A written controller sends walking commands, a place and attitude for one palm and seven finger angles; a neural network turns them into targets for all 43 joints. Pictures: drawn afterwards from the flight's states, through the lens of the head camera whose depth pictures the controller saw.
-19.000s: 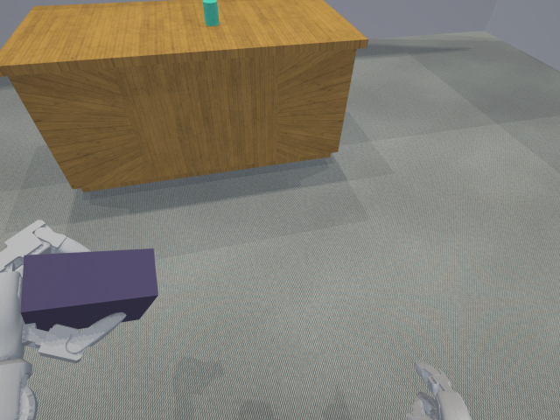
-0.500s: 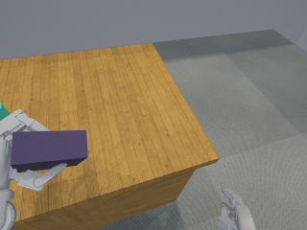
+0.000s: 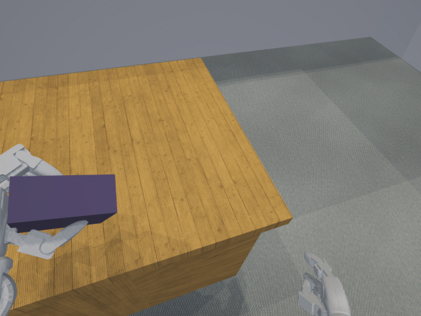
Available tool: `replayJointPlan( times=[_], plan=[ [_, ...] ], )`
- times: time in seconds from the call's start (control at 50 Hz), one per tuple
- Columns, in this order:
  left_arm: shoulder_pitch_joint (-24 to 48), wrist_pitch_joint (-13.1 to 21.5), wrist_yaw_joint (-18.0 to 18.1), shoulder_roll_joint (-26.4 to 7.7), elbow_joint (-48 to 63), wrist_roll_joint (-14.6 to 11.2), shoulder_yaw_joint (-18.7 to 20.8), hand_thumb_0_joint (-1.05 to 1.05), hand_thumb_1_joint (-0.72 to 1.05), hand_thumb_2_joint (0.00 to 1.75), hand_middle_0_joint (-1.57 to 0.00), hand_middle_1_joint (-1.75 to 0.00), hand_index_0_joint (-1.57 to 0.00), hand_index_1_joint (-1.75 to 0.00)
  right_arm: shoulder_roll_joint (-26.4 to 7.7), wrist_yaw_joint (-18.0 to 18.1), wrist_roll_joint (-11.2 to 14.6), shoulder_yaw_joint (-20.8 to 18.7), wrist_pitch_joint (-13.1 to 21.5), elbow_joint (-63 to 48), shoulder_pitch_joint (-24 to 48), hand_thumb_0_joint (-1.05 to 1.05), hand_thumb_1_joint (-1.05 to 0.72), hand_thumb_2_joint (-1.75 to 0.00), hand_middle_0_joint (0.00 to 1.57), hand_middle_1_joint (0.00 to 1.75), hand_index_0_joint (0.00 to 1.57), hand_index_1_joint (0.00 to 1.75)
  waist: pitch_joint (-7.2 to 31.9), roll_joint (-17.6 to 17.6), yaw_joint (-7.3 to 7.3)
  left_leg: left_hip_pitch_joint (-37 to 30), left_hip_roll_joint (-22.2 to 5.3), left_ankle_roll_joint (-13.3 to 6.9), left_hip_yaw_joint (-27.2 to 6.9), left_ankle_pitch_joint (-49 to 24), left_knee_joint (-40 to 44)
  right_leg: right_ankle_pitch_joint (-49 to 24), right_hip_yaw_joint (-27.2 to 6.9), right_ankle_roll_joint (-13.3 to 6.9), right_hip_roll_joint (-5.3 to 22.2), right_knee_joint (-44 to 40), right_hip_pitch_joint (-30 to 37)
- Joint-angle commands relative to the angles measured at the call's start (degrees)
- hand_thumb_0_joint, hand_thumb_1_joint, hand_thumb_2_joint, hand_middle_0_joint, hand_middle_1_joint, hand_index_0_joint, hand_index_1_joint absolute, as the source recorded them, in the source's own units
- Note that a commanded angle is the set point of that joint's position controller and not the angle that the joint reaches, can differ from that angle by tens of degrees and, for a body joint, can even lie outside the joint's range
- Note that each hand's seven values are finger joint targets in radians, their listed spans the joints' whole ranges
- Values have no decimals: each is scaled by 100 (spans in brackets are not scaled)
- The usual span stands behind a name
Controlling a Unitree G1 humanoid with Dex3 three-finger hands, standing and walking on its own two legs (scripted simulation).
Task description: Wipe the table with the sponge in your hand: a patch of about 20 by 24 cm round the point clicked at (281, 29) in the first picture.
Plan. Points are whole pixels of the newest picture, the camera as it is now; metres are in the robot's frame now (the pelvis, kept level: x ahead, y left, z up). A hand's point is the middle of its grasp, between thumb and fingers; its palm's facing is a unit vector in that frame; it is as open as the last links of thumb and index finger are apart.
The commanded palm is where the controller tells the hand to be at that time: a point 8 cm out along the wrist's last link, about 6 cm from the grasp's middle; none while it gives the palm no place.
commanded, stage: shuffle to correct the standing spot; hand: left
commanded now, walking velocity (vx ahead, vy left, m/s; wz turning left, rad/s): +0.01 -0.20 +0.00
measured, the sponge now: (78, 203) +0.23 +0.22 +0.14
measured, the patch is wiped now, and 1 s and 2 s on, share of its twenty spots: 0.00 0.00 0.00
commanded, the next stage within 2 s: come to a stop and stand still in 0.68 s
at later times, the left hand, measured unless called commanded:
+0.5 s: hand (99, 202) +0.23 +0.18 +0.16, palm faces +0.29 -0.86 -0.41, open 9.5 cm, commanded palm +0.17 +0.23 +0.17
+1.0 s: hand (67, 195) +0.23 +0.22 +0.16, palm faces +0.38 -0.82 -0.43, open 9.5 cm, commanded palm +0.16 +0.23 +0.17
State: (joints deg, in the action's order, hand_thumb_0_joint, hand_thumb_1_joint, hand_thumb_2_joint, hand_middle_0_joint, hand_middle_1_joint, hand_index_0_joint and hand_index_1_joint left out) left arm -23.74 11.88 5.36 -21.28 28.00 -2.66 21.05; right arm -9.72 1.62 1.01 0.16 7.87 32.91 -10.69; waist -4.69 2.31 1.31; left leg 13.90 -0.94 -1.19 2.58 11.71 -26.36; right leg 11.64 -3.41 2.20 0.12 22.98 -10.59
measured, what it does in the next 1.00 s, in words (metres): stands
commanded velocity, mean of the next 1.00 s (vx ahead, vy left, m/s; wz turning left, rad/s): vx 0.00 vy -0.15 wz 0.00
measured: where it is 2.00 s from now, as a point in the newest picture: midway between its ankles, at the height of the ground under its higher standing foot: outside the picture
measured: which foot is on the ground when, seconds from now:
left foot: down 0.00-1.00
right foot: down 0.00-1.00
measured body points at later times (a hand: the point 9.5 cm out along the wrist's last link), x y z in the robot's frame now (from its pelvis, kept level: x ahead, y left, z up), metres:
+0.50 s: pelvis +0.01 -0.05 -0.01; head +0.04 -0.04 +0.44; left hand +0.21 +0.23 +0.18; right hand +0.17 -0.30 -0.08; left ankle +0.03 +0.10 -0.74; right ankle +0.01 -0.15 -0.74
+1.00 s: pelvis -0.01 -0.04 -0.01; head +0.03 -0.03 +0.44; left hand +0.21 +0.26 +0.19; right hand +0.17 -0.28 -0.08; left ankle +0.03 +0.10 -0.74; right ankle +0.01 -0.15 -0.74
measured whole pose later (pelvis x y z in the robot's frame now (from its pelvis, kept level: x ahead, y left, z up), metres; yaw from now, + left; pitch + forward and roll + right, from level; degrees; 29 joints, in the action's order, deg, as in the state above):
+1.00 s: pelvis -0.01 -0.04 -0.01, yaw -1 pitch +0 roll +0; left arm -18.9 12.2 2.9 -24.7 23.3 -4.5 26.3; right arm -12.2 0.0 0.6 -1.9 9.8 31.7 -11.9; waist -5.5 1.7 1.5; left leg 17.2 -3.9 2.1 2.9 13.5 -31.2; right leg 15.5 -3.3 -0.9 -2.8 32.7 -16.7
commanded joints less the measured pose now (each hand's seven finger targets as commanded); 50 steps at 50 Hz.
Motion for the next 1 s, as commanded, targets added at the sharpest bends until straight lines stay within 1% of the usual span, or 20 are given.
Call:
replayJointPlan(
  times=[0.0, 0.12, 0.18, 0.2, 0.3, 0.38, 0.56, 0.68, 0.72, 0.78, 0.8, 0.82, 0.84, 0.86, 0.88, 0.9, 0.92, 0.94, 0.96, 0.98],
  plan=[
    [279, 323, 94, -836, 1291, -93, 555, 0, 10, 130, -120, -160, -120, -160, -800, -6, 34, -338, 247, -915, 384, 0, -90, -90, 20, 30, 20, 30, 1083, -960, -61, -392, -838, -7, -540, -507, 701, -519, 298, -154, -11, 158, 48],
    [169, 220, 52, -939, 1286, -144, 647, 0, 10, 130, -120, -160, -120, -160, -816, -43, 39, -393, 179, -999, 357, 0, -90, -90, 20, 30, 20, 30, 1030, -687, -76, -310, -846, -18, -447, -378, 353, -653, 121, -185, 37, 14, -116],
    [185, 190, 61, -1095, 1457, -172, 774, 0, 10, 130, -120, -160, -120, -160, -813, -17, 34, -411, 157, -1004, 418, 0, -90, -90, 20, 30, 20, 30, 1047, -593, -87, -503, -744, 17, -338, -349, 139, -802, -56, -239, 55, -130, -332],
    [182, 180, 46, -989, 1391, -192, 677, 0, 10, 130, -120, -160, -120, -160, -816, -12, 9, -398, 131, -991, 371, 0, -90, -90, 20, 30, 20, 30, 1073, -516, -112, -411, -702, 12, -362, -321, 83, -805, -92, -265, 84, -133, -279],
    [75, 106, 58, -1067, 1421, -247, 750, 0, 10, 130, -120, -160, -120, -160, -809, 36, 0, -422, 47, -996, 375, 0, -90, -90, 20, 30, 20, 30, 1141, -322, -139, -528, -566, 27, -254, -203, -241, -806, -338, -375, 216, -220, -479],
    [-56, 74, 79, -1196, 1591, -276, 871, 0, 10, 130, -120, -160, -120, -160, -810, 66, 46, -453, 22, -1034, 452, 0, -90, -90, 20, 30, 20, 30, 1172, -432, -138, -691, -593, 21, -277, -398, -353, -880, -398, -408, 251, -156, -619],
    [-335, 49, 41, -1236, 1598, -318, 941, 0, 10, 130, -120, -160, -120, -160, -857, 90, 43, -494, -85, -1041, 303, 0, -90, -90, 20, 30, 20, 30, 1160, -328, -162, -433, -663, 0, -355, -557, -504, -994, -386, -438, 278, -18, -504],
    [-265, 51, 51, -1288, 1734, -307, 936, 0, 10, 130, -120, -160, -120, -160, -858, 118, 43, -465, -75, -1018, 360, 0, -90, -90, 20, 30, 20, 30, 1092, -734, -159, -375, -851, -45, -516, -731, -245, -891, -205, -361, 154, 147, -462],
    [-226, 62, 22, -1240, 1705, -310, 898, 0, 10, 130, -120, -160, -120, -160, -877, 113, 20, -472, -71, -1022, 310, 0, -90, -90, 20, 30, 20, 30, 1116, -713, -145, -272, -913, -63, -548, -675, -217, -792, -144, -310, 107, 162, -360],
    [-291, 24, 47, -1213, 1602, -295, 884, 0, 10, 130, -120, -160, -120, -160, -830, 100, 56, -450, -74, -999, 322, 0, -90, -90, 20, 30, 20, 30, 1053, -583, -163, -274, -759, -22, -442, -347, -329, -780, -280, -380, 203, 21, -413],
    [4976, 655, -147, -5432, 2049, 483, 4102, 0, 10, 130, -120, -160, -120, -160, -960, 121, -344, -615, 460, -238, -743, 0, -90, -90, 20, 30, 20, 30, 714, 416, 249, 352, -493, 73, 601, -550, -818, -1609, -344, -152, 86, -564, -271],
    [2148, 362, -406, -1970, -777, -20, 1580, 0, 10, 130, -120, -160, -120, -160, -607, 147, -176, -510, 534, -510, -7, 0, -90, -90, 20, 30, 20, 30, 1122, 442, 43, 266, 153, 120, 62, -562, -774, -2444, -1100, -841, 617, -26, -43],
    [747, 391, -290, -1933, -221, -106, 1596, 0, 10, 130, -120, -160, -120, -160, -871, 74, -34, -595, 470, -840, -222, 0, -90, -90, 20, 30, 20, 30, 1138, 143, 172, 149, -39, 183, 252, -519, -872, -3229, -1175, -573, 701, -18, 209],
    [650, 338, -341, -1334, -172, -133, 968, 0, 10, 130, -120, -160, -120, -160, -965, 37, -22, -591, 506, -838, -181, 0, -90, -90, 20, 30, 20, 30, 1361, -193, 94, -22, -5, 118, 171, -500, -482, -3251, -1065, -590, 713, 324, 483],
    [398, 410, -355, -847, 118, -239, 507, 0, 10, 130, -120, -160, -120, -160, -923, -11, 25, -563, 528, -800, -48, 0, -90, -90, 20, 30, 20, 30, 1642, -940, 31, -690, -208, -43, 24, -1041, -168, -2586, -684, -447, 581, 673, 117],
    [367, 470, -321, -960, 728, -247, 560, 0, 10, 130, -120, -160, -120, -160, -1039, -81, -1, -575, 515, -877, -25, 0, -90, -90, 20, 30, 20, 30, 1674, -1172, 58, -1081, -550, -166, -222, -1539, -179, -1839, -463, -193, 309, 847, -401],
    [223, 491, -308, -892, 1026, -238, 446, 0, 10, 130, -120, -160, -120, -160, -1026, -141, -12, -542, 507, -929, 92, 0, -90, -90, 20, 30, 20, 30, 1669, -1329, 91, -922, -848, -319, -520, -1686, -100, -1244, -234, -59, 181, 1139, -454],
    [87, 486, -273, -912, 1182, -217, 416, 0, 10, 130, -120, -160, -120, -160, -953, -183, 12, -497, 505, -1002, 198, 0, -90, -90, 20, 30, 20, 30, 1506, -1181, 147, -490, -969, -385, -544, -1528, -89, -901, -109, 14, 146, 1177, -283],
    [19, 472, -218, -975, 1289, -182, 463, 0, 10, 130, -120, -160, -120, -160, -898, -211, 41, -473, 519, -1010, 244, 0, -90, -90, 20, 30, 20, 30, 1444, -820, 178, -96, -858, -308, -365, -1154, -187, -803, -124, -29, 186, 946, -1],
    [-60, 445, -104, -995, 1389, -200, 525, 0, 10, 130, -120, -160, -120, -160, -809, -222, 97, -388, 540, -969, 389, 0, -90, -90, 20, 30, 20, 30, 1384, -669, 133, -82, -652, -195, -187, -750, -193, -781, -170, -156, 214, 682, 6]
  ],
)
